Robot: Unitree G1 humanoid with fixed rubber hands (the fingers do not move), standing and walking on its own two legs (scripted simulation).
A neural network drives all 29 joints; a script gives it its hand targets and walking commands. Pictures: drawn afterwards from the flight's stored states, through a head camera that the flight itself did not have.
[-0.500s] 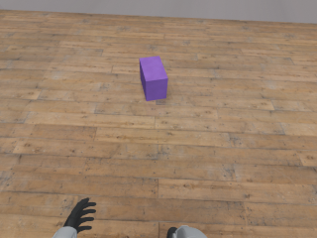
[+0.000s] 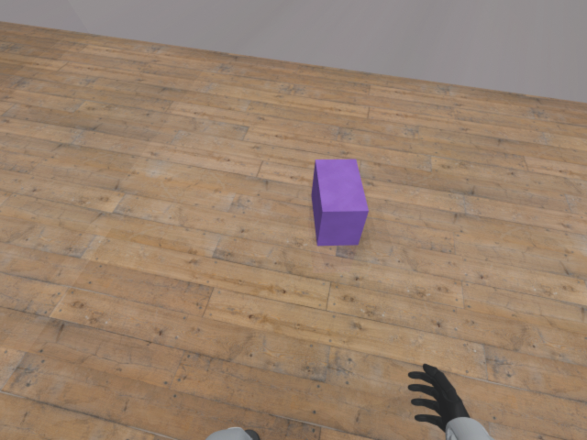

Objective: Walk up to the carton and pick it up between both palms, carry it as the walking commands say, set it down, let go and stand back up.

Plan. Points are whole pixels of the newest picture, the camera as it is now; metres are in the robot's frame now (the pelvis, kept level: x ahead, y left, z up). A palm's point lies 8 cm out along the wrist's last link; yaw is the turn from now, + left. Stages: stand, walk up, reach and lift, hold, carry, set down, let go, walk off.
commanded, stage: walk up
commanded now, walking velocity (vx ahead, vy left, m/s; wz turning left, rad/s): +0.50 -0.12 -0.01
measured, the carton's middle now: (336, 202) +1.10 -0.11 -0.65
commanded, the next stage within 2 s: none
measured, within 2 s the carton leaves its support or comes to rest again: neither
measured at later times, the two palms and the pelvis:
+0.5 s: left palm (229, 267) +0.42 +0.16 -0.11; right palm out of the picture +0.11 -0.28 -0.12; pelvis +0.24 -0.06 +0.00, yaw +1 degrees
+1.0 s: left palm (207, 300) +0.35 +0.19 -0.13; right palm (437, 213) +0.60 -0.26 -0.11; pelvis +0.46 -0.03 +0.00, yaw +0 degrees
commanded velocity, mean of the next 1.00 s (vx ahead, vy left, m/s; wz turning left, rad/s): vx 0.45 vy -0.05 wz -0.01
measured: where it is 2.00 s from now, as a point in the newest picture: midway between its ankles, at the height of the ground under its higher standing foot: (324, 327)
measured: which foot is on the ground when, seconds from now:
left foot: down 0.00-0.50, up 0.52-0.98, down 1.00-1.00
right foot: down 0.00-0.02, up 0.04-0.48, down 0.50-1.00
